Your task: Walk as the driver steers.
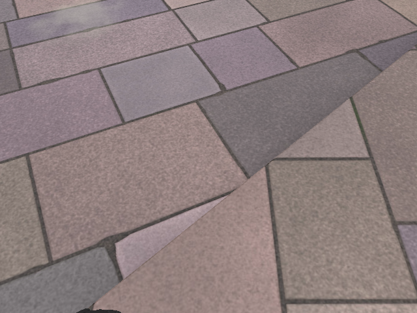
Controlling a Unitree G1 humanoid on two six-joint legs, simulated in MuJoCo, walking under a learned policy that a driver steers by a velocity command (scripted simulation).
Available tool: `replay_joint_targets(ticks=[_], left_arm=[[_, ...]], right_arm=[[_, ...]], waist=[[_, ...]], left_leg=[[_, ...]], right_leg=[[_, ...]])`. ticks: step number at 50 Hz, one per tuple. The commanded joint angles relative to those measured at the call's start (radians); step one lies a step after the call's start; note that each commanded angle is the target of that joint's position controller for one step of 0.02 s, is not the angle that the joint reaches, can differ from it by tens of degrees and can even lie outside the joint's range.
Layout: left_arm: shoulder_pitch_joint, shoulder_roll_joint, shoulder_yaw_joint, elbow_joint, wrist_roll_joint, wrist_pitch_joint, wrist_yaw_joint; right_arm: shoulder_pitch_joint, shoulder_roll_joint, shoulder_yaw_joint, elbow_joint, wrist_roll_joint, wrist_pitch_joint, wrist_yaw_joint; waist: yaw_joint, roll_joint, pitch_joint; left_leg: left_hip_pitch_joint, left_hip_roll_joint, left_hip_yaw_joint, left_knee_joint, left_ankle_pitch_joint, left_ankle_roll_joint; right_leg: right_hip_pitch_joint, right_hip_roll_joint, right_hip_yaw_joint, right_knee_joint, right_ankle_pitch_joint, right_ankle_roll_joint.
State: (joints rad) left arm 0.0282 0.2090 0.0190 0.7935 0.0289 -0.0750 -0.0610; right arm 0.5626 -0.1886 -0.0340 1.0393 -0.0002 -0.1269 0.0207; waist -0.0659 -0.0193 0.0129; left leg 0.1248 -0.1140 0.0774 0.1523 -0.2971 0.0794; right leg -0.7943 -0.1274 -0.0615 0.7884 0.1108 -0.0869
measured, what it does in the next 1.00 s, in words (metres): walks ahead, turning right: right foot, then left foot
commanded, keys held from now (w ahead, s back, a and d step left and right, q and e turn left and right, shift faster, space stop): w+shift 0.10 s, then w+e+shift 0.72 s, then e+shift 0.18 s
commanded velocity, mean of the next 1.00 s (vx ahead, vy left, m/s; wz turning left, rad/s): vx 0.94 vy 0.00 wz -0.67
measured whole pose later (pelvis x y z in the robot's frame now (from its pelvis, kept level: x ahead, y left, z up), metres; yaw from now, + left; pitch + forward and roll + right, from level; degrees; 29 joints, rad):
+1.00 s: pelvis +0.90 -0.13 -0.04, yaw -40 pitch -1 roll +1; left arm 0.00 0.33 0.05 0.64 0.05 -0.04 -0.05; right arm 0.36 -0.31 -0.06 0.87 0.00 -0.09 0.01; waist -0.04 -0.02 0.12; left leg -0.08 0.07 0.14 1.07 -0.41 -0.11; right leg -0.55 0.11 -0.11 0.69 -0.15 -0.19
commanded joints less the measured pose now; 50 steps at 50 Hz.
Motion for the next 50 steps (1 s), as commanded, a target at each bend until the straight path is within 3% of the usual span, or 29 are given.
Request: replay_joint_targets(ticks=[1, 4, 6, 7, 8, 9, 10, 12, 14, 16, 20, 22, 25, 26, 28, 29, 30, 31, 32, 33, 36, 38, 42, 44, 46, 47, 48, 49, 50], left_arm=[[-0.13, 0.039, -0.007, -0.079, -0.013, -0.009, -0.003], [-0.074, 0.088, 0.008, -0.076, -0.009, -0.011, 0.017], [0.244, 0.158, 0.04, 0.014, -0.013, -0.01, 0.04], [0.438, 0.201, 0.062, 0.074, -0.003, -0.006, 0.056], [0.549, 0.278, 0.09, 0.094, 0.016, 0.003, 0.07], [0.497, 0.291, 0.1, 0.105, 0.015, 0.008, 0.052], [0.413, 0.228, 0.094, 0.103, 0.002, 0.004, 0.038], [0.349, 0.134, 0.076, 0.12, -0.003, -0.005, 0.036], [0.339, 0.101, 0.059, 0.136, -0.008, -0.014, 0.053], [0.351, 0.13, 0.063, 0.133, -0.026, -0.031, 0.06], [0.351, 0.194, 0.084, 0.093, -0.027, -0.049, 0.05], [0.376, 0.231, 0.094, 0.088, -0.036, -0.054, 0.034], [0.388, 0.232, 0.097, 0.075, -0.028, -0.044, 0.035], [0.377, 0.255, 0.102, 0.066, -0.025, -0.039, 0.04], [0.25, 0.288, 0.111, 0.025, -0.019, -0.039, 0.045], [0.398, 0.074, 0.062, 0.0, -0.053, -0.033, 0.042], [0.485, 0.064, 0.032, -0.024, -0.082, -0.019, 0.068], [0.33, 0.155, 0.044, -0.025, -0.042, -0.003, 0.074], [0.232, 0.203, 0.064, -0.036, -0.019, 0.011, 0.059], [0.194, 0.189, 0.064, -0.056, -0.006, 0.022, 0.041], [0.093, 0.11, 0.048, -0.136, 0.01, 0.066, -0.007], [0.043, 0.111, 0.039, -0.18, 0.01, 0.066, -0.026], [-0.058, 0.122, 0.025, -0.217, 0.02, 0.054, -0.048], [-0.023, 0.135, 0.024, -0.193, 0.032, 0.045, -0.048], [0.192, 0.199, 0.049, -0.128, 0.035, 0.041, -0.036], [0.387, 0.247, 0.074, -0.059, 0.038, 0.047, -0.013], [0.488, 0.283, 0.092, -0.024, 0.026, 0.048, 0.023], [0.444, 0.403, 0.116, -0.044, 0.027, 0.056, 0.048], [0.365, 0.416, 0.121, -0.125, 0.015, 0.063, 0.055]], right_arm=[[-0.019, -0.139, -0.011, -0.059, 0.009, -0.027, -0.013], [0.007, -0.201, -0.015, -0.043, -0.018, -0.007, -0.031], [-0.04, -0.255, -0.032, -0.042, -0.047, 0.025, -0.053], [-0.094, -0.259, -0.038, -0.057, -0.048, 0.034, -0.056], [-0.093, -0.153, -0.019, -0.096, -0.036, 0.025, -0.04], [-0.015, -0.086, -0.006, -0.133, 0.011, -0.002, -0.01], [-0.152, -0.146, -0.011, -0.171, 0.001, -0.014, -0.02], [-0.277, -0.13, -0.002, -0.218, -0.022, -0.027, -0.016], [-0.3, -0.095, 0.008, -0.254, -0.064, 0.005, -0.002], [-0.347, -0.094, 0.014, -0.293, -0.078, 0.032, 0.01], [-0.609, -0.104, 0.035, -0.403, -0.046, 0.035, 0.026], [-0.604, -0.106, 0.034, -0.405, -0.032, 0.032, 0.028], [-0.558, -0.189, 0.004, -0.408, -0.03, 0.023, 0.008], [-0.49, -0.217, -0.009, -0.394, -0.034, 0.017, -0.001], [-0.12, -0.287, -0.047, -0.313, -0.033, 0.008, -0.032], [-0.071, -0.344, -0.058, -0.315, -0.081, -0.001, -0.039], [-0.122, -0.34, -0.068, -0.336, -0.077, 0.0, -0.023], [-0.219, -0.262, -0.061, -0.356, -0.056, 0.002, -0.021], [-0.287, -0.209, -0.045, -0.351, -0.056, 0.003, -0.016], [-0.274, -0.207, -0.045, -0.329, -0.065, -0.002, -0.015], [-0.23, -0.162, -0.037, -0.251, -0.021, -0.023, -0.008], [-0.26, -0.147, -0.034, -0.242, -0.009, -0.033, -0.003], [-0.297, -0.201, -0.041, -0.227, -0.005, -0.037, -0.012], [-0.25, -0.241, -0.049, -0.218, 0.002, -0.025, -0.019], [-0.287, -0.306, -0.061, -0.237, 0.012, -0.003, -0.026], [-0.33, -0.307, -0.063, -0.256, 0.02, 0.001, -0.021], [-0.421, -0.278, -0.066, -0.273, 0.02, 0.002, -0.012], [-0.348, -0.222, -0.045, -0.335, 0.0, 0.01, -0.005], [-0.251, -0.227, -0.017, -0.391, -0.016, 0.015, -0.006]], waist=[[0.03, 0.03, 0.171], [0.076, 0.11, 0.05], [0.231, 0.165, -0.123], [0.324, 0.144, -0.202], [0.305, -0.019, -0.285], [0.179, -0.285, -0.362], [0.181, -0.124, -0.224], [0.12, 0.069, -0.053], [0.04, 0.067, 0.013], [0.02, 0.042, 0.062], [0.073, 0.006, 0.144], [0.098, -0.013, 0.08], [0.089, -0.048, 0.004], [0.054, -0.05, -0.042], [-0.168, -0.034, -0.192], [-0.066, 0.27, -0.337], [-0.012, 0.441, -0.476], [-0.026, 0.239, -0.261], [-0.021, 0.079, -0.122], [-0.011, 0.072, -0.062], [0.046, 0.12, 0.038], [0.069, 0.135, 0.043], [0.091, 0.053, 0.116], [0.109, 0.038, 0.08], [0.226, 0.06, -0.05], [0.316, 0.018, -0.139], [0.366, -0.036, -0.128], [0.266, -0.237, -0.109], [0.201, -0.206, -0.304]], left_leg=[[-0.201, 0.251, -0.068, -0.177, 0.648, 0.076], [0.051, 0.291, -0.041, 0.052, 1.257, 0.047], [0.072, 0.316, -0.016, 0.448, 1.371, 0.043], [-0.067, 0.284, 0.013, 0.739, 1.205, 0.042], [-0.403, 0.177, 0.012, 1.136, 0.61, 0.036], [-0.777, 0.018, -0.101, 1.399, -0.137, -0.002], [-0.912, 0.098, -0.162, 1.381, -0.042, 0.027], [-0.86, 0.182, -0.165, 1.216, 0.047, 0.024], [-0.775, 0.212, -0.163, 1.104, 0.016, -0.025], [-0.779, 0.234, -0.138, 0.995, -0.013, -0.074], [-0.587, 0.197, -0.061, 0.553, 0.315, -0.121], [-0.401, 0.136, -0.023, 0.528, 0.503, -0.114], [-0.384, 0.119, -0.081, 0.419, 0.488, -0.082], [-0.323, 0.1, -0.086, 0.405, 0.399, -0.073], [0.021, 0.141, -0.102, 0.407, 0.258, -0.068], [0.331, 0.453, -0.445, 0.396, -0.003, 0.013], [0.376, 0.637, -0.865, 0.188, -0.364, 0.074], [0.152, 0.554, -0.788, 0.074, -0.457, 0.058], [0.007, 0.494, -0.605, 0.091, -0.282, 0.043], [-0.071, 0.481, -0.508, 0.103, -0.099, 0.057], [-0.183, 0.412, -0.266, 0.032, 0.088, 0.014], [-0.208, 0.362, -0.105, -0.015, 0.213, 0.005], [-0.29, 0.294, 0.113, -0.058, 0.38, -0.017], [-0.276, 0.271, 0.164, 0.095, 0.654, -0.032], [-0.321, 0.31, 0.154, 0.402, 0.822, -0.05], [-0.46, 0.31, 0.142, 0.673, 0.701, -0.075], [-0.611, 0.226, 0.113, 0.974, 0.207, -0.118], [-0.867, 0.116, 0.091, 1.335, -0.294, -0.148], [-1.038, 0.123, -0.092, 1.347, -0.229, -0.147]], right_leg=[[0.216, 0.069, -0.075, -0.184, 0.097, -0.026], [0.309, 0.183, -0.114, -0.232, -0.078, -0.063], [0.59, 0.227, -0.089, -0.25, -0.21, -0.098], [0.82, 0.181, -0.052, -0.273, -0.259, -0.128], [1.088, -0.038, 0.255, -0.225, -0.543, -0.195], [1.273, -0.21, 0.86, -0.434, -0.653, -0.34], [1.197, -0.161, 0.819, -0.507, -0.599, -0.308], [0.902, -0.096, 0.603, -0.552, -0.428, -0.253], [0.689, -0.02, 0.506, -0.59, -0.38, -0.23], [0.576, 0.003, 0.471, -0.634, -0.375, -0.243], [0.349, 0.098, 0.363, -0.716, -0.212, -0.188], [0.342, 0.093, 0.343, -0.711, 0.009, -0.154], [0.59, 0.1, 0.345, -0.507, 0.194, -0.094], [0.648, 0.098, 0.359, -0.361, 0.341, -0.079], [0.516, 0.131, 0.353, 0.154, 0.354, -0.057], [0.216, 0.218, 0.274, 0.557, -0.405, -0.017], [0.037, 0.2, 0.169, 0.748, -0.585, -0.018], [-0.016, 0.139, 0.133, 0.69, -0.47, -0.028], [-0.001, 0.104, 0.129, 0.621, -0.419, -0.026], [0.002, 0.073, 0.131, 0.592, -0.409, -0.025], [-0.017, 0.017, 0.11, 0.507, -0.37, -0.026], [0.01, 0.022, 0.062, 0.389, -0.225, -0.037], [0.208, 0.084, -0.073, 0.0, -0.026, -0.06], [0.383, 0.166, -0.152, -0.114, -0.012, -0.059], [0.691, 0.208, -0.094, -0.153, 0.0, -0.085], [0.947, 0.2, -0.016, -0.092, 0.031, -0.131], [1.071, 0.13, 0.093, -0.169, 0.123, -0.167], [1.196, 0.013, 0.24, -0.157, 0.508, -0.248], [1.299, -0.144, 0.594, -0.294, 0.216, -0.37]])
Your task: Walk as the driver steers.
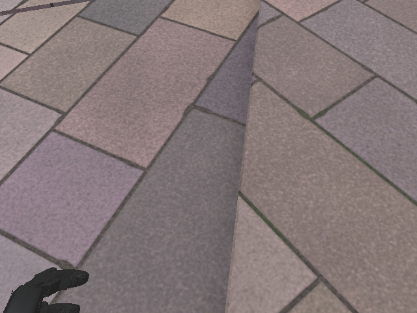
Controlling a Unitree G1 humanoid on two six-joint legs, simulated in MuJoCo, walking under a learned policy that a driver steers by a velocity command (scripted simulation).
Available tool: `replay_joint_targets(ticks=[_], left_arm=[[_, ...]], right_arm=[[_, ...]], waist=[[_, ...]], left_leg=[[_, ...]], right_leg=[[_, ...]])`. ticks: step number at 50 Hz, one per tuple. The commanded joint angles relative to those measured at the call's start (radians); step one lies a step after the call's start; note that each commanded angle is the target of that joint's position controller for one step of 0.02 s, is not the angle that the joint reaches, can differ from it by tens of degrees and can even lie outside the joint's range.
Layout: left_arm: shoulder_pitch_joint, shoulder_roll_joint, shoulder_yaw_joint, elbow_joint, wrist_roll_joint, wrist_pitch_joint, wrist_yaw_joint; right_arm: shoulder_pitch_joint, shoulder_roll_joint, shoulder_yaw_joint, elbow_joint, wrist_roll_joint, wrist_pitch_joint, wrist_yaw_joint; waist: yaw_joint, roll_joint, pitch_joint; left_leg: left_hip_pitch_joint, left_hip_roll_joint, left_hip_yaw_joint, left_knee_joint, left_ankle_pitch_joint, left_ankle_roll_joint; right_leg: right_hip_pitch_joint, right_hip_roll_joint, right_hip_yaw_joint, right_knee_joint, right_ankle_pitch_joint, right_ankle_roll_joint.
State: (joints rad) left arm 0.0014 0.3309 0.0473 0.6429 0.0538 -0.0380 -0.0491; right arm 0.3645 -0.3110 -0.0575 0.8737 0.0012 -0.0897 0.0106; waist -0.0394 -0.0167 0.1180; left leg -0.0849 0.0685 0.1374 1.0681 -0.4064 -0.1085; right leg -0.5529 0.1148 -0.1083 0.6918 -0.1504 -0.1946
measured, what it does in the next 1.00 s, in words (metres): walks ahead, turning left: left foot 0.09 m lower, then right foot 0.09 m higher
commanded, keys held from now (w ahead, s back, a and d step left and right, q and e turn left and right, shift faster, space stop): q+shift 1.00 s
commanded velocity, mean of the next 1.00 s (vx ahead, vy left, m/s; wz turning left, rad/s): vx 0.11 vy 0.00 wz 0.53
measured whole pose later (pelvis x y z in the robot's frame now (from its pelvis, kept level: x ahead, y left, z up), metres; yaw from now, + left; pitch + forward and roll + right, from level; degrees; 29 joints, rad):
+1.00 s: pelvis +0.24 +0.03 -0.01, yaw +34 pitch +2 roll -2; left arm 0.23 0.22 0.08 0.65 0.03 -0.03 0.05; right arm 0.17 -0.30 -0.09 0.58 0.02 0.07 -0.01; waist 0.01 0.05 0.02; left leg -0.64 -0.16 -0.25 1.08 -0.41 -0.07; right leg -0.49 -0.02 -0.04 0.94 -0.49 0.00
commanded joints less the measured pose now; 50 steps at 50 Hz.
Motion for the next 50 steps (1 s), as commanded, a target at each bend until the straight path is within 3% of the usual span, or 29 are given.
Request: replay_joint_targets(ticks=[1, 2, 4, 7, 8, 9, 13, 16, 17, 18, 19, 20, 21, 22, 23, 25, 27, 32, 37, 40, 42, 43, 44, 45, 46, 47, 48, 49, 50], left_arm=[[0.294, 0.233, 0.082, -0.019, -0.027, 0.026, 0.057], [0.181, 0.163, 0.062, -0.022, -0.031, 0.018, 0.067], [0.191, 0.074, 0.025, 0.014, -0.042, -0.014, 0.076], [0.173, 0.06, 0.012, 0.091, -0.027, -0.058, 0.071], [0.165, 0.039, 0.004, 0.106, -0.03, -0.069, 0.068], [0.121, 0.005, 0.0, 0.101, -0.082, -0.088, 0.077], [0.219, -0.017, -0.01, 0.15, -0.059, -0.085, 0.119], [0.259, -0.025, -0.002, 0.156, -0.056, -0.058, 0.134], [0.257, -0.047, -0.003, 0.149, -0.049, -0.054, 0.133], [0.276, -0.055, -0.009, 0.102, -0.024, -0.05, 0.118], [0.325, -0.017, -0.008, 0.073, -0.042, -0.046, 0.098], [0.303, 0.001, -0.004, 0.059, -0.038, -0.035, 0.089], [0.269, 0.014, -0.014, 0.011, -0.062, -0.017, 0.093], [0.191, 0.006, -0.011, -0.004, -0.047, 0.015, 0.113], [0.158, -0.003, -0.01, -0.025, -0.038, 0.044, 0.126], [0.171, -0.03, -0.007, -0.052, -0.029, 0.075, 0.142], [0.169, -0.062, -0.008, -0.071, -0.026, 0.073, 0.153], [0.123, -0.087, -0.012, -0.121, -0.042, 0.056, 0.165], [0.097, -0.1, -0.013, -0.149, -0.048, 0.042, 0.143], [0.107, -0.121, -0.02, -0.143, -0.044, 0.026, 0.108], [0.178, -0.082, 0.0, -0.114, -0.059, 0.019, 0.088], [0.248, -0.052, 0.016, -0.093, -0.065, 0.019, 0.083], [0.371, -0.001, 0.045, -0.059, -0.048, 0.021, 0.08], [0.464, 0.15, 0.089, -0.019, -0.005, 0.016, 0.071], [0.332, 0.138, 0.101, -0.052, 0.037, -0.015, 0.08], [0.198, 0.043, 0.075, -0.098, 0.025, -0.034, 0.097], [0.091, -0.012, 0.06, -0.105, -0.013, -0.031, 0.102], [0.032, -0.036, 0.052, -0.111, -0.047, -0.019, 0.108], [0.014, -0.047, 0.041, -0.111, -0.058, -0.003, 0.112]], right_arm=[[-0.042, -0.147, 0.004, -0.195, -0.032, -0.021, 0.0], [-0.029, -0.149, 0.0, -0.163, -0.037, -0.003, 0.001], [-0.035, -0.131, 0.003, -0.161, -0.059, 0.027, -0.001], [0.011, -0.044, 0.024, -0.155, -0.024, 0.043, -0.014], [-0.001, -0.032, 0.026, -0.151, -0.013, 0.038, -0.011], [-0.099, -0.047, 0.011, -0.161, 0.027, 0.011, -0.011], [-0.255, -0.041, 0.014, -0.255, 0.02, 0.008, 0.022], [-0.151, -0.028, -0.001, -0.237, 0.005, 0.034, 0.067], [-0.007, -0.052, -0.02, -0.187, -0.001, 0.04, 0.066], [0.127, -0.118, -0.036, -0.177, -0.022, 0.038, 0.051], [0.117, -0.152, -0.034, -0.2, -0.038, 0.036, 0.035], [0.056, -0.177, -0.042, -0.235, -0.029, 0.048, 0.022], [-0.056, -0.228, -0.057, -0.273, -0.037, 0.062, -0.001], [-0.131, -0.16, -0.032, -0.299, -0.021, 0.083, -0.012], [-0.161, -0.118, -0.009, -0.311, -0.027, 0.097, -0.026], [-0.172, -0.112, -0.006, -0.326, -0.016, 0.103, -0.026], [-0.15, -0.121, -0.016, -0.327, -0.011, 0.105, -0.033], [-0.105, -0.101, -0.027, -0.332, 0.005, 0.131, -0.056], [-0.149, -0.086, -0.037, -0.357, 0.015, 0.16, -0.074], [-0.165, -0.095, -0.054, -0.364, 0.018, 0.18, -0.074], [-0.142, -0.099, -0.06, -0.366, 0.013, 0.184, -0.056], [-0.141, -0.091, -0.06, -0.369, 0.023, 0.177, -0.046], [-0.164, -0.048, -0.052, -0.389, 0.037, 0.162, -0.042], [-0.275, -0.022, -0.051, -0.467, 0.07, 0.15, -0.035], [-0.311, -0.066, -0.066, -0.472, 0.033, 0.103, -0.011], [-0.32, -0.153, -0.091, -0.424, 0.022, 0.1, -0.003], [-0.231, -0.165, -0.093, -0.381, 0.025, 0.125, -0.01], [-0.156, -0.164, -0.09, -0.346, 0.016, 0.152, -0.024], [-0.107, -0.142, -0.083, -0.319, 0.006, 0.174, -0.028]], waist=[[0.132, -0.032, -0.375], [0.052, 0.049, -0.25], [0.018, 0.144, -0.221], [-0.036, 0.088, -0.269], [-0.03, 0.064, -0.274], [0.012, 0.095, -0.225], [0.082, 0.006, -0.133], [0.032, 0.051, -0.106], [-0.028, 0.15, -0.142], [-0.063, 0.361, -0.224], [-0.031, 0.294, -0.373], [-0.036, 0.176, -0.414], [0.002, 0.112, -0.449], [0.016, -0.021, -0.342], [0.034, -0.03, -0.285], [0.052, 0.033, -0.199], [0.044, 0.064, -0.208], [0.009, 0.114, -0.264], [0.015, 0.165, -0.243], [0.017, 0.23, -0.255], [0.024, 0.286, -0.238], [0.056, 0.298, -0.229], [0.111, 0.226, -0.24], [0.131, -0.195, -0.222], [0.108, -0.377, -0.192], [0.076, -0.258, -0.182], [0.001, -0.189, -0.181], [-0.027, -0.14, -0.174], [-0.041, -0.073, -0.145]], left_leg=[[-0.728, 0.001, -0.232, 0.274, -0.003, 0.072], [-0.617, 0.043, -0.226, 0.167, 0.029, 0.061], [-0.449, 0.071, -0.208, 0.011, 0.015, 0.049], [-0.163, 0.016, -0.153, -0.264, 0.379, 0.088], [-0.097, -0.009, -0.152, -0.327, 0.54, 0.101], [-0.128, -0.004, -0.218, -0.381, 0.665, 0.091], [-0.301, -0.007, -0.241, -0.562, 0.73, 0.065], [-0.209, -0.038, -0.159, -0.618, 0.713, 0.106], [-0.042, -0.03, -0.16, -0.611, 0.936, 0.162], [0.212, 0.13, -0.43, -0.575, 1.357, 0.292], [0.341, 0.275, -0.692, -0.548, 1.355, 0.408], [0.319, 0.289, -0.681, -0.538, 1.289, 0.438], [0.266, 0.323, -0.825, -0.62, 0.728, 0.462], [0.122, 0.277, -0.832, -0.686, 0.456, 0.431], [-0.024, 0.233, -0.82, -0.723, 0.338, 0.391], [-0.19, 0.094, -0.718, -0.757, 0.179, 0.329], [-0.195, 0.032, -0.667, -0.748, 0.279, 0.306], [-0.003, 0.031, -0.728, -0.724, 0.379, 0.284], [-0.048, -0.012, -0.742, -0.766, 0.258, 0.262], [-0.153, -0.045, -0.706, -0.813, 0.234, 0.241], [-0.217, -0.043, -0.76, -0.868, 0.153, 0.24], [-0.254, -0.038, -0.797, -0.89, 0.061, 0.228], [-0.354, -0.105, -0.772, -0.834, -0.166, 0.168], [-0.668, -0.287, -0.561, -0.509, -0.359, 0.094], [-0.833, -0.224, -0.517, -0.152, -0.274, 0.035], [-0.773, -0.179, -0.471, 0.077, -0.193, 0.022], [-0.682, -0.166, -0.399, 0.162, -0.108, 0.023], [-0.621, -0.151, -0.341, 0.253, 0.003, 0.031], [-0.571, -0.146, -0.285, 0.365, 0.099, 0.037]], right_leg=[[0.861, -0.398, 0.693, -0.296, 0.271, -0.217], [0.622, -0.348, 0.633, -0.311, 0.252, -0.181], [0.389, -0.322, 0.532, -0.295, 0.429, -0.142], [0.122, -0.192, 0.275, -0.249, 0.351, -0.057], [0.072, -0.165, 0.222, -0.224, 0.208, -0.028], [0.039, -0.177, 0.225, -0.16, 0.098, -0.042], [0.143, -0.229, 0.224, 0.023, -0.052, -0.017], [0.062, -0.238, 0.184, 0.243, -0.12, 0.02], [-0.037, -0.14, 0.075, 0.511, -0.229, 0.073], [-0.283, 0.032, -0.034, 0.962, -0.588, 0.169], [-0.433, 0.025, 0.131, 1.278, -0.551, 0.198], [-0.488, -0.009, 0.186, 1.416, -0.509, 0.208], [-0.542, -0.049, 0.241, 1.379, -0.388, 0.21], [-0.551, -0.074, 0.229, 1.318, -0.334, 0.228], [-0.483, -0.077, 0.239, 1.262, -0.292, 0.231], [-0.412, -0.068, 0.22, 1.148, -0.261, 0.227], [-0.389, -0.052, 0.192, 1.118, -0.254, 0.224], [-0.472, -0.038, 0.209, 1.123, -0.297, 0.238], [-0.362, -0.032, 0.188, 0.909, -0.298, 0.224], [-0.101, -0.029, 0.132, 0.562, -0.337, 0.197], [0.084, -0.006, 0.109, 0.371, -0.381, 0.181], [0.184, -0.006, 0.122, 0.22, -0.36, 0.149], [0.334, -0.1, 0.232, 0.058, -0.302, 0.062], [0.433, -0.423, 0.652, -0.181, -0.191, -0.116], [0.344, -0.58, 0.961, -0.256, -0.028, -0.2], [0.253, -0.521, 0.799, -0.209, 0.071, -0.17], [0.18, -0.46, 0.603, -0.189, 0.108, -0.099], [0.124, -0.421, 0.481, -0.18, 0.084, -0.055], [0.056, -0.392, 0.373, -0.158, 0.061, -0.033]])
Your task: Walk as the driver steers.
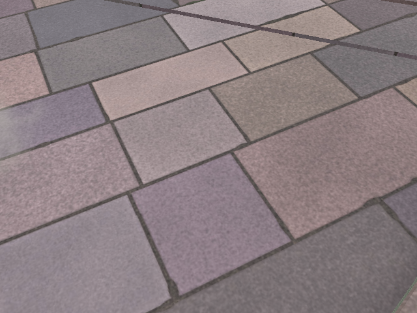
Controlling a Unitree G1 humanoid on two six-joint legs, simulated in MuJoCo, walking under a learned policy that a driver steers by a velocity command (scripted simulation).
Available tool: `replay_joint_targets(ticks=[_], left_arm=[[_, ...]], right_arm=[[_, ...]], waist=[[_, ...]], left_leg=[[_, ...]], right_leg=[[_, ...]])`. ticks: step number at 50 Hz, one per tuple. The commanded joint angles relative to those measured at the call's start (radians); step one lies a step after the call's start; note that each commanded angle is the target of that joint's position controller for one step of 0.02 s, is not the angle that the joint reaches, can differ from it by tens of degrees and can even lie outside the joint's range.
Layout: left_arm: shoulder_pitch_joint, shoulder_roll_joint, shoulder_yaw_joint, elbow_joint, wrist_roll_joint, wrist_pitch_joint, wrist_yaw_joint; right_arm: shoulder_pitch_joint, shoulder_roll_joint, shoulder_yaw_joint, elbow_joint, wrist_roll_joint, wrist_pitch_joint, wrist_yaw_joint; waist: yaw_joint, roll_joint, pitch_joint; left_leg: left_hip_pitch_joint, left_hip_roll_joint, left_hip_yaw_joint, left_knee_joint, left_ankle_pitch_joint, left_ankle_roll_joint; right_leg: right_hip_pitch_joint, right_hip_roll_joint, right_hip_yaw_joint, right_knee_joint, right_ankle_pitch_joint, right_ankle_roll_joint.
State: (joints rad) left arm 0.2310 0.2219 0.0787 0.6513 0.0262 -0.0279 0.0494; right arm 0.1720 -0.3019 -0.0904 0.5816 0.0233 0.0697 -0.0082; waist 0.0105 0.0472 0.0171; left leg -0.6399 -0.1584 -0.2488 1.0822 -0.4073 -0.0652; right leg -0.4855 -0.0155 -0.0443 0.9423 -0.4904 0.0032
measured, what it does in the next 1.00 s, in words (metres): goes down, turning left: left foot 0.09 m lower, then right foot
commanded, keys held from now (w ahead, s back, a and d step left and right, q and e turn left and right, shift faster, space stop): q+shift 0.82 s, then s+q+shift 0.18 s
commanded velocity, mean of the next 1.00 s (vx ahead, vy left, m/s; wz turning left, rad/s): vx -0.02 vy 0.00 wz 0.99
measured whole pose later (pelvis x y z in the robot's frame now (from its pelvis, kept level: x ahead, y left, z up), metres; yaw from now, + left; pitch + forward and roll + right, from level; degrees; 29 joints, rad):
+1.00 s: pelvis +0.02 +0.02 -0.04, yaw +59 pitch -1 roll +0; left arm 0.18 0.26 0.04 0.63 0.03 0.03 0.04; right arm 0.16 -0.37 -0.08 0.58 -0.05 0.09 0.02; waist -0.01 0.08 0.08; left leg -0.80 -0.15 -0.09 1.62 -0.44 -0.05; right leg -0.32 0.01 -0.03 0.53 -0.19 -0.04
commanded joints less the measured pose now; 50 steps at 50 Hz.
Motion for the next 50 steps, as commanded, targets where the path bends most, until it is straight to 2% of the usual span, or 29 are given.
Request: replay_joint_targets(ticks=[1, 3, 5, 9, 12, 13, 14, 15, 16, 17, 18, 19, 20, 21, 23, 24, 27, 32, 36, 39, 40, 41, 42, 43, 44, 45, 47, 48, 50], left_arm=[[-0.217, 0.061, -0.001, -0.121, -0.03, 0.0, 0.018], [-0.167, 0.086, -0.001, -0.103, -0.03, 0.017, 0.03], [-0.054, 0.119, 0.011, -0.073, -0.023, 0.036, 0.034], [-0.012, 0.189, 0.038, -0.072, -0.015, 0.042, 0.024], [-0.041, 0.202, 0.047, -0.065, -0.044, 0.026, 0.008], [-0.07, 0.203, 0.049, -0.055, -0.057, 0.019, 0.006], [-0.076, 0.159, 0.039, -0.043, -0.056, 0.015, 0.005], [-0.084, 0.097, 0.024, -0.044, -0.045, 0.015, 0.002], [-0.095, 0.018, 0.01, -0.105, -0.003, 0.013, -0.002], [-0.114, 0.055, 0.01, -0.127, -0.005, -0.002, 0.008], [-0.197, 0.092, 0.015, -0.177, -0.033, -0.021, 0.033], [-0.253, 0.114, 0.019, -0.189, -0.037, -0.032, 0.053], [-0.258, 0.119, 0.02, -0.169, -0.025, -0.021, 0.065], [-0.2, 0.125, 0.028, -0.143, -0.019, -0.01, 0.063], [-0.158, 0.115, 0.029, -0.135, 0.008, 0.005, 0.048], [-0.146, 0.135, 0.035, -0.133, 0.006, 0.005, 0.043], [-0.206, 0.073, 0.01, -0.177, 0.017, 0.005, 0.033], [-0.311, 0.055, -0.01, -0.212, 0.005, 0.007, 0.003], [-0.302, 0.094, 0.009, -0.18, -0.023, -0.003, -0.022], [-0.202, 0.117, 0.031, -0.131, -0.035, -0.011, -0.033], [-0.133, 0.128, 0.042, -0.1, -0.04, -0.012, -0.033], [-0.036, 0.153, 0.05, -0.079, -0.031, -0.008, -0.033], [0.031, 0.218, 0.051, -0.098, 0.005, 0.004, -0.032], [0.057, 0.222, 0.027, -0.085, 0.003, 0.021, -0.026], [-0.003, 0.165, 0.009, -0.088, 0.007, 0.026, -0.021], [-0.065, 0.148, -0.005, -0.096, 0.008, 0.033, -0.018], [-0.104, 0.158, -0.013, -0.102, 0.015, 0.043, -0.006], [-0.155, 0.15, -0.018, -0.11, 0.009, 0.049, -0.002], [-0.204, 0.139, -0.021, -0.136, 0.0, 0.055, 0.003]], right_arm=[[0.091, -0.127, -0.04, -0.025, -0.018, 0.031, -0.015], [0.036, -0.075, -0.013, -0.055, -0.007, 0.046, -0.019], [-0.078, -0.034, 0.006, -0.097, 0.015, 0.037, -0.003], [-0.126, -0.038, 0.002, -0.11, 0.032, 0.015, 0.045], [-0.061, -0.059, -0.02, -0.083, 0.031, 0.025, 0.056], [0.003, -0.057, -0.03, -0.057, 0.031, 0.023, 0.056], [0.123, -0.07, -0.049, 0.0, 0.023, 0.014, 0.051], [0.246, -0.111, -0.072, 0.052, 0.013, -0.002, 0.046], [0.264, -0.274, -0.099, 0.053, -0.021, -0.037, 0.051], [0.224, -0.311, -0.092, 0.005, -0.036, -0.061, 0.063], [0.169, -0.361, -0.109, 0.003, -0.066, -0.064, 0.072], [0.101, -0.31, -0.092, -0.005, -0.044, -0.06, 0.059], [0.033, -0.209, -0.052, -0.018, -0.024, -0.047, 0.042], [-0.015, -0.158, -0.025, -0.033, -0.025, -0.04, 0.019], [-0.067, -0.151, -0.016, -0.05, -0.027, -0.035, -0.014], [-0.057, -0.153, -0.013, -0.051, -0.032, -0.039, -0.024], [0.015, -0.134, -0.003, -0.032, -0.02, -0.032, -0.054], [0.031, -0.152, -0.012, -0.051, -0.006, -0.001, -0.077], [0.018, -0.173, -0.023, -0.069, -0.014, 0.008, -0.065], [-0.033, -0.148, -0.016, -0.095, -0.005, 0.009, -0.05], [-0.034, -0.108, -0.004, -0.099, -0.01, 0.003, -0.042], [0.043, -0.035, 0.015, -0.078, -0.022, -0.003, -0.026], [0.072, 0.022, 0.029, -0.109, -0.013, -0.018, -0.028], [0.002, -0.183, -0.029, -0.136, -0.108, -0.043, -0.003], [-0.069, -0.185, -0.037, -0.123, -0.113, -0.048, 0.009], [-0.066, -0.164, -0.031, -0.109, -0.1, -0.04, 0.021], [0.002, -0.128, -0.017, -0.074, -0.079, -0.002, 0.043], [0.045, -0.139, -0.017, -0.063, -0.069, 0.018, 0.041], [0.052, -0.153, -0.017, -0.057, -0.058, 0.047, 0.036]], waist=[[-0.096, -0.093, -0.022], [-0.07, -0.103, -0.009], [0.007, -0.157, -0.027], [0.06, -0.22, -0.093], [0.029, -0.231, -0.091], [-0.014, -0.217, -0.094], [-0.064, -0.157, -0.125], [-0.114, -0.014, -0.101], [-0.038, 0.246, -0.022], [-0.06, 0.181, -0.173], [-0.084, 0.161, -0.261], [-0.064, 0.102, -0.183], [-0.045, 0.075, -0.134], [-0.006, 0.055, -0.141], [0.016, 0.067, -0.143], [0.018, 0.032, -0.147], [-0.019, 0.032, -0.159], [-0.058, 0.086, -0.122], [-0.058, 0.174, -0.09], [-0.004, 0.186, -0.07], [0.027, 0.146, -0.071], [0.039, 0.009, -0.152], [0.028, -0.239, -0.195], [0.066, -0.226, -0.115], [0.049, -0.198, -0.025], [0.016, -0.183, 0.001], [-0.023, -0.226, -0.054], [-0.079, -0.207, -0.067], [-0.097, -0.188, -0.066]], left_leg=[[0.011, 0.082, 0.148, 0.397, 0.187, 0.0], [-0.046, 0.118, 0.19, 0.266, 0.299, 0.0], [-0.093, 0.165, 0.214, 0.056, 0.336, -0.018], [0.109, 0.186, 0.292, -0.27, 0.318, -0.022], [0.28, 0.183, 0.34, -0.477, 0.34, 0.039], [0.4, 0.168, 0.37, -0.593, 0.43, 0.071], [0.545, 0.136, 0.395, -0.676, 0.471, 0.102], [0.695, 0.171, 0.295, -0.712, 0.523, 0.142], [0.81, 0.346, 0.0, -0.49, 1.135, 0.204], [0.793, 0.455, -0.162, -0.492, 1.374, 0.329], [0.742, 0.53, -0.335, -0.64, 0.937, 0.429], [0.695, 0.501, -0.361, -0.698, 0.608, 0.401], [0.62, 0.466, -0.324, -0.697, 0.495, 0.351], [0.537, 0.428, -0.288, -0.674, 0.402, 0.319], [0.454, 0.351, -0.22, -0.645, 0.426, 0.282], [0.419, 0.308, -0.199, -0.635, 0.405, 0.264], [0.465, 0.289, -0.26, -0.589, 0.486, 0.285], [0.474, 0.228, -0.319, -0.626, 0.221, 0.242], [0.387, 0.219, -0.398, -0.654, 0.189, 0.25], [0.252, 0.169, -0.434, -0.633, 0.159, 0.217], [0.155, 0.126, -0.406, -0.567, 0.069, 0.186], [0.018, 0.033, -0.282, -0.338, -0.224, 0.134], [-0.183, -0.112, -0.109, -0.03, -0.42, 0.07], [-0.265, -0.042, 0.035, 0.134, -0.338, 0.037], [-0.267, 0.0, 0.076, 0.275, -0.234, 0.034], [-0.231, 0.017, 0.115, 0.391, -0.143, 0.03], [-0.114, 0.029, 0.188, 0.606, -0.053, 0.01], [-0.061, 0.031, 0.188, 0.693, -0.006, 0.006], [-0.027, 0.04, 0.208, 0.782, 0.076, -0.004]], right_leg=[[-0.046, -0.224, 0.206, -0.413, 0.37, -0.203], [0.059, -0.203, 0.086, -0.39, 0.348, -0.161], [0.202, -0.227, 0.038, -0.355, 0.344, -0.148], [0.189, -0.314, -0.02, -0.285, 0.251, -0.131], [0.119, -0.391, -0.031, -0.217, 0.228, -0.087], [0.072, -0.368, -0.071, -0.16, 0.224, -0.051], [0.025, -0.328, -0.128, -0.019, 0.224, -0.03], [-0.151, -0.254, -0.186, 0.287, 0.013, 0.003], [-0.565, -0.155, -0.149, 0.739, -0.31, 0.061], [-0.639, -0.127, -0.009, 0.912, -0.291, 0.072], [-0.645, -0.093, 0.086, 0.896, -0.194, 0.066], [-0.705, -0.097, 0.116, 0.835, -0.09, 0.049], [-0.689, -0.093, 0.132, 0.798, -0.021, 0.038], [-0.609, -0.085, 0.17, 0.759, 0.08, 0.038], [-0.549, -0.044, 0.142, 0.746, 0.178, 0.057], [-0.509, -0.025, 0.147, 0.676, 0.278, 0.065], [-0.528, 0.028, 0.162, 0.632, 0.3, 0.101], [-0.386, 0.085, 0.174, 0.106, 0.337, 0.102], [-0.13, 0.129, 0.181, -0.111, 0.256, 0.077], [0.21, 0.126, 0.179, -0.367, 0.293, 0.063], [0.382, 0.083, 0.168, -0.472, 0.365, 0.048], [0.618, -0.068, 0.269, -0.484, 0.323, -0.014], [0.702, -0.356, 0.59, -0.5, 0.492, -0.168], [0.587, -0.417, 0.702, -0.604, 0.409, -0.234], [0.452, -0.366, 0.599, -0.621, 0.423, -0.26], [0.343, -0.313, 0.454, -0.611, 0.518, -0.262], [0.212, -0.259, 0.288, -0.59, 0.788, -0.283], [0.119, -0.248, 0.198, -0.601, 0.77, -0.268], [0.062, -0.226, 0.101, -0.593, 0.691, -0.246]])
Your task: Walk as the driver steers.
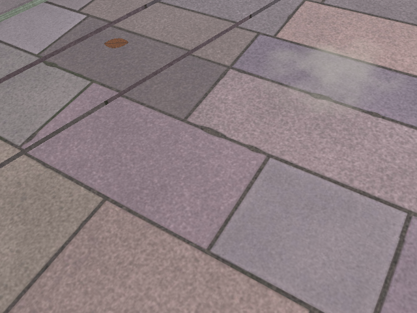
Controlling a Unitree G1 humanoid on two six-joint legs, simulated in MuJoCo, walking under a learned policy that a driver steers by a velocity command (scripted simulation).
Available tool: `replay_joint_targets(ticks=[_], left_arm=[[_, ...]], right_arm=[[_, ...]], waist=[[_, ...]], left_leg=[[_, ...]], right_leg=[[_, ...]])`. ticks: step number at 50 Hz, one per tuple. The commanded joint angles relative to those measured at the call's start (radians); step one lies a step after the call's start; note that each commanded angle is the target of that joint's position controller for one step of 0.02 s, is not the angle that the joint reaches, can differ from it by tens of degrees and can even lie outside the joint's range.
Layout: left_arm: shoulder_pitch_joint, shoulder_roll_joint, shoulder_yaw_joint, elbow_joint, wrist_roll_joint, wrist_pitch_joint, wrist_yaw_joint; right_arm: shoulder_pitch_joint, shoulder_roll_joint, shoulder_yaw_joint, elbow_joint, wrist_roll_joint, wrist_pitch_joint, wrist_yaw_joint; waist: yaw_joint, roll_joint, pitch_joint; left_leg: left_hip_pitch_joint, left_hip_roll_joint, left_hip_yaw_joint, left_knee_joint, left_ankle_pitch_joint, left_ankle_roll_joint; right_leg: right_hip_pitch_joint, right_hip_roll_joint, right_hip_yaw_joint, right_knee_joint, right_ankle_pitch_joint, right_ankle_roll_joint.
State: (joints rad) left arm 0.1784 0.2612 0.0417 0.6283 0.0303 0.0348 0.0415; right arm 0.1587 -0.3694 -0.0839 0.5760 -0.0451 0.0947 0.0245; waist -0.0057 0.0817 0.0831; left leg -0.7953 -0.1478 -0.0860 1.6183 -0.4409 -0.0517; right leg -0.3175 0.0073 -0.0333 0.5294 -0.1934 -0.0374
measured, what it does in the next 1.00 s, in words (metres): climbs, backwards, turning right: left foot 0.09 m higher, then right foot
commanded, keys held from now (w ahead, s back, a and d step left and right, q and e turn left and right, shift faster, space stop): s+q+shift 0.10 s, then s+shift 0.12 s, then shift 0.02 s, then e+shift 0.70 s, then w+e+shift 0.06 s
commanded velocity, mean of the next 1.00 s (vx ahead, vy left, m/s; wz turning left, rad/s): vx -0.13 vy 0.00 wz -0.20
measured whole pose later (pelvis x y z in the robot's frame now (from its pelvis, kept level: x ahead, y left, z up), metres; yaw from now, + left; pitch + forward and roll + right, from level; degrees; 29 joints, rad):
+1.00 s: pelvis -0.11 -0.03 +0.08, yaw -16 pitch +2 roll +0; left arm 0.31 0.25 0.04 0.68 0.05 -0.13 -0.10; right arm 0.14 -0.32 -0.07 0.59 -0.07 -0.09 -0.06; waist -0.03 0.02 -0.02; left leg -0.53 0.01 -0.02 1.21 -0.50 -0.03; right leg -0.22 0.04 0.03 0.62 -0.44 -0.06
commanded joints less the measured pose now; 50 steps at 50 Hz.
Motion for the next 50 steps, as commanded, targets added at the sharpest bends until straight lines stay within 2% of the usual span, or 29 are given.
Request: replay_joint_targets(ticks=[1, 6, 8, 12, 14, 15, 16, 17, 18, 19, 21, 22, 24, 28, 34, 35, 36, 38, 39, 40, 42, 43, 44, 45, 46, 47, 48, 49, 50], left_arm=[[-0.138, 0.102, 0.015, -0.117, -0.009, -0.009, 0.016], [0.025, 0.144, 0.033, -0.085, -0.009, -0.023, 0.025], [0.08, 0.164, 0.039, -0.051, 0.007, -0.026, 0.016], [0.032, 0.172, 0.039, -0.02, 0.016, -0.023, -0.001], [0.143, 0.188, 0.044, 0.038, 0.01, 0.006, -0.008], [0.188, 0.21, 0.052, 0.068, -0.001, 0.019, -0.018], [0.233, 0.139, 0.043, 0.067, 0.007, 0.015, -0.038], [-0.05, 0.144, 0.044, -0.103, -0.003, 0.008, -0.048], [-0.171, 0.144, 0.05, -0.102, -0.025, -0.001, -0.05], [-0.085, 0.082, 0.037, -0.087, -0.053, -0.007, -0.052], [0.027, 0.119, 0.058, -0.034, -0.014, 0.003, -0.036], [0.108, 0.154, 0.076, 0.016, -0.003, 0.017, -0.03], [0.153, 0.173, 0.092, 0.037, -0.012, 0.044, -0.039], [0.108, 0.153, 0.09, 0.026, 0.0, 0.053, -0.067], [0.03, 0.092, 0.057, -0.04, -0.009, 0.064, -0.086], [0.052, -0.012, -0.011, -0.054, 0.019, 0.02, -0.126], [0.075, -0.014, -0.009, -0.055, 0.033, -0.011, -0.142], [0.061, 0.044, 0.006, -0.081, 0.032, -0.058, -0.176], [0.055, 0.064, 0.014, -0.087, 0.026, -0.074, -0.185], [0.038, 0.075, 0.022, -0.096, 0.017, -0.086, -0.185], [0.093, 0.093, 0.045, -0.082, 0.001, -0.113, -0.175], [0.21, 0.208, 0.084, -0.046, 0.001, -0.133, -0.142], [0.314, 0.343, 0.099, -0.051, 0.022, -0.16, -0.121], [0.415, 0.267, 0.092, 0.009, 0.054, -0.202, -0.12], [0.38, 0.209, 0.081, 0.033, 0.041, -0.22, -0.124], [0.292, 0.153, 0.061, 0.03, 0.017, -0.212, -0.131], [0.254, 0.111, 0.037, 0.051, 0.005, -0.194, -0.141], [0.138, 0.057, 0.002, 0.034, 0.021, -0.165, -0.15], [0.055, 0.035, -0.015, 0.0, 0.031, -0.144, -0.153]], right_arm=[[0.042, -0.088, -0.023, -0.056, 0.01, 0.032, 0.001], [-0.031, -0.06, -0.022, -0.066, 0.012, 0.04, -0.012], [-0.058, 0.001, 0.003, -0.079, 0.024, 0.038, -0.016], [0.011, 0.051, 0.032, -0.055, 0.048, 0.032, -0.004], [0.06, 0.051, 0.041, -0.037, 0.069, 0.021, 0.002], [0.144, 0.04, 0.045, -0.017, 0.067, 0.003, 0.008], [0.184, -0.029, 0.033, -0.001, 0.057, -0.015, 0.02], [0.227, -0.2, -0.01, -0.006, 0.051, 0.0, -0.015], [0.267, -0.102, 0.023, 0.032, 0.007, -0.015, -0.037], [0.195, -0.106, 0.026, 0.038, -0.016, -0.019, -0.061], [-0.018, -0.04, 0.048, 0.024, 0.008, -0.032, -0.071], [-0.064, 0.003, 0.055, 0.008, 0.019, -0.037, -0.06], [-0.085, 0.045, 0.059, -0.009, 0.026, -0.053, -0.059], [0.025, 0.028, 0.04, 0.006, 0.025, -0.089, -0.085], [0.113, -0.001, 0.024, 0.026, 0.004, -0.09, -0.076], [0.076, 0.017, 0.025, 0.023, -0.04, -0.124, -0.064], [0.065, -0.025, 0.006, 0.025, -0.02, -0.142, -0.073], [0.021, -0.103, -0.026, 0.01, -0.015, -0.161, -0.089], [0.018, -0.126, -0.035, 0.009, -0.03, -0.164, -0.097], [0.034, -0.124, -0.037, 0.013, -0.039, -0.169, -0.108], [0.025, -0.104, -0.03, 0.032, -0.038, -0.176, -0.114], [0.071, -0.029, -0.019, -0.001, -0.027, -0.178, -0.107], [-0.051, 0.051, 0.013, -0.138, -0.011, -0.208, -0.093], [-0.237, 0.051, 0.018, -0.164, 0.027, -0.223, -0.085], [-0.267, 0.048, 0.018, -0.176, 0.045, -0.229, -0.095], [-0.218, -0.038, -0.012, -0.152, 0.034, -0.224, -0.108], [-0.157, -0.038, -0.01, -0.116, -0.015, -0.212, -0.105], [-0.066, 0.001, 0.012, -0.06, -0.061, -0.195, -0.085], [-0.024, 0.024, 0.025, -0.023, -0.08, -0.178, -0.064]], waist=[[-0.066, -0.213, -0.124], [0.02, -0.196, -0.211], [0.047, -0.24, -0.249], [0.006, -0.366, -0.256], [0.032, -0.401, -0.215], [-0.015, -0.309, -0.174], [-0.035, -0.014, -0.097], [-0.174, 0.448, -0.052], [-0.218, 0.195, 0.01], [-0.137, 0.191, 0.003], [0.023, 0.18, 0.038], [0.062, 0.135, 0.01], [0.079, 0.074, -0.034], [0.022, -0.014, -0.105], [-0.044, 0.051, -0.135], [-0.038, -0.038, -0.094], [-0.024, -0.039, -0.087], [-0.042, -0.032, -0.119], [-0.052, -0.017, -0.132], [-0.066, 0.007, -0.132], [-0.012, -0.025, -0.136], [0.0, -0.25, -0.208], [0.035, -0.381, -0.323], [0.147, -0.168, -0.195], [0.137, -0.216, -0.11], [0.085, -0.227, -0.115], [0.039, -0.208, -0.123], [-0.029, -0.133, -0.076], [-0.051, -0.162, -0.047]], left_leg=[[0.104, 0.03, 0.05, 0.28, 0.136, -0.024], [0.017, 0.048, 0.034, 0.298, 0.057, -0.021], [0.033, 0.06, 0.047, 0.192, -0.164, 0.004], [0.297, 0.118, 0.085, -0.317, -0.405, 0.062], [0.413, 0.058, 0.174, -0.615, -0.49, 0.095], [0.543, 0.056, 0.149, -0.861, -0.219, 0.125], [0.63, 0.193, -0.204, -1.056, -0.154, 0.189], [0.49, 0.512, -0.641, -1.17, 0.516, 0.308], [0.468, 0.531, -0.551, -1.114, 0.914, 0.327], [0.423, 0.532, -0.414, -1.104, 0.856, 0.346], [0.321, 0.425, -0.197, -1.074, 0.709, 0.274], [0.31, 0.389, -0.113, -1.088, 0.68, 0.25], [0.378, 0.382, -0.049, -1.128, 0.571, 0.234], [0.664, 0.418, 0.02, -1.136, 0.664, 0.241], [0.812, 0.481, 0.107, -1.086, 0.803, 0.236], [0.705, 0.557, 0.068, -1.2, 0.687, 0.301], [0.664, 0.564, 0.058, -1.222, 0.596, 0.302], [0.669, 0.522, 0.151, -1.191, 0.529, 0.266], [0.679, 0.524, 0.176, -1.161, 0.537, 0.245], [0.689, 0.53, 0.193, -1.135, 0.533, 0.225], [0.621, 0.509, 0.257, -0.985, 0.425, 0.151], [0.518, 0.356, 0.381, -0.71, 0.209, 0.05], [0.189, 0.122, 0.322, -0.519, -0.303, -0.041], [-0.009, 0.12, 0.1, -0.458, -0.329, -0.016], [-0.087, 0.141, 0.036, -0.368, -0.291, -0.005], [-0.072, 0.157, 0.01, -0.286, -0.235, -0.005], [-0.032, 0.17, -0.015, -0.29, -0.137, 0.01], [0.047, 0.211, -0.049, -0.389, 0.046, 0.035], [0.102, 0.195, -0.019, -0.417, 0.145, 0.049]], right_leg=[[-0.091, -0.264, 0.072, -0.172, 0.39, -0.208], [0.232, -0.338, 0.055, -0.074, 0.689, -0.243], [0.328, -0.369, 0.057, -0.09, 0.828, -0.261], [0.241, -0.325, -0.014, -0.154, 0.574, -0.183], [0.175, -0.311, 0.009, -0.221, 0.348, -0.153], [0.036, -0.299, -0.014, -0.191, 0.29, -0.09], [-0.242, -0.203, -0.109, 0.087, -0.019, 0.001], [-0.543, -0.034, -0.027, 0.18, -0.552, 0.02], [-0.497, 0.028, 0.285, 0.332, -0.529, 0.001], [-0.457, 0.106, 0.296, 0.517, -0.496, -0.007], [-0.393, 0.124, 0.204, 0.716, -0.3, -0.002], [-0.326, 0.128, 0.15, 0.789, -0.218, 0.019], [-0.31, 0.099, 0.1, 0.866, -0.108, 0.051], [-0.377, 0.036, 0.061, 0.864, -0.065, 0.076], [-0.299, -0.022, -0.015, 0.557, -0.196, 0.058], [-0.248, -0.109, 0.079, 0.55, -0.122, 0.061], [-0.184, -0.104, 0.053, 0.507, -0.189, 0.068], [-0.106, -0.084, -0.016, 0.394, -0.288, 0.079], [-0.072, -0.074, -0.041, 0.34, -0.3, 0.083], [-0.051, -0.054, -0.07, 0.283, -0.285, 0.079], [0.114, -0.004, -0.093, 0.015, -0.03, 0.009], [0.311, -0.055, 0.032, -0.067, 0.69, -0.125], [0.563, -0.299, 0.488, -0.031, 1.068, -0.371], [0.564, -0.343, 0.488, -0.007, 0.986, -0.337], [0.493, -0.341, 0.439, -0.006, 0.846, -0.309], [0.417, -0.322, 0.396, -0.009, 0.787, -0.302], [0.333, -0.3, 0.409, -0.085, 0.519, -0.296], [0.172, -0.258, 0.408, -0.165, 0.106, -0.251], [0.049, -0.207, 0.424, -0.215, -0.137, -0.236]])
Keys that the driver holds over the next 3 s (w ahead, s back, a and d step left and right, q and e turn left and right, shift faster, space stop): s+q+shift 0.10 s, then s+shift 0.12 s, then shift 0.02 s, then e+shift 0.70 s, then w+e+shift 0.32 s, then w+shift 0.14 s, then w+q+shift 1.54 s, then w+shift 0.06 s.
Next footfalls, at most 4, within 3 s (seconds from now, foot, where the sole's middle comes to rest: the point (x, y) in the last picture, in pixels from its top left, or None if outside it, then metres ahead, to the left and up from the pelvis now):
0.30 left None -0.13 0.13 -0.68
0.84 right None -0.17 -0.11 -0.68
1.34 left None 0.12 0.02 -0.77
1.70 right None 0.30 -0.40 -0.77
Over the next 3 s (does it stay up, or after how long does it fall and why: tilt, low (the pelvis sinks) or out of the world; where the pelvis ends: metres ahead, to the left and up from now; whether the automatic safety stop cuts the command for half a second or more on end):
stays up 1.28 -0.36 -0.02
